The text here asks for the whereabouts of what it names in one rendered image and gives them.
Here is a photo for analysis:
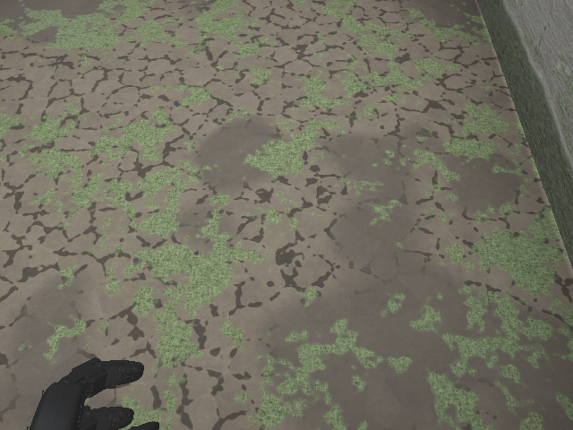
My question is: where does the left robot hand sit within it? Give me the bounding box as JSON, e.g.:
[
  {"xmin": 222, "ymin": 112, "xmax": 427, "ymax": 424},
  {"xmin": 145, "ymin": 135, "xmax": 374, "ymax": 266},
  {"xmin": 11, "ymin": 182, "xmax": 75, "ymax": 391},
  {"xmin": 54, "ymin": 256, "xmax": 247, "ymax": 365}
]
[{"xmin": 26, "ymin": 357, "xmax": 159, "ymax": 430}]

